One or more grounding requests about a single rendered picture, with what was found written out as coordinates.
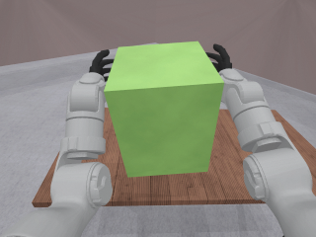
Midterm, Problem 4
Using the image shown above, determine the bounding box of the robot left hand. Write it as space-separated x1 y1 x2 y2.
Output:
89 49 115 86

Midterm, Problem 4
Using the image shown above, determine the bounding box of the table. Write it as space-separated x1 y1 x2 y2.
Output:
32 108 316 237

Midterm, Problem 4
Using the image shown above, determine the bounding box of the left robot upper arm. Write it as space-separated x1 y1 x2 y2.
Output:
0 162 113 237

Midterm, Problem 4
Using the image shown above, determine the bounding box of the right robot upper arm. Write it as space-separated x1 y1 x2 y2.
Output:
243 147 316 237

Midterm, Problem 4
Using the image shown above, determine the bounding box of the left robot forearm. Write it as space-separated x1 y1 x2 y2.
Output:
50 72 107 197

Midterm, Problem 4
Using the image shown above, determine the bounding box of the carton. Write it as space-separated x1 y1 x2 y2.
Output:
104 41 224 178

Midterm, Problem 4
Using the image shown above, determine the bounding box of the robot right hand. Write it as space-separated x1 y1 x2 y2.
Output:
206 43 232 73

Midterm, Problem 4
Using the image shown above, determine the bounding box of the right robot forearm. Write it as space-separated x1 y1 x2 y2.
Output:
218 68 313 190

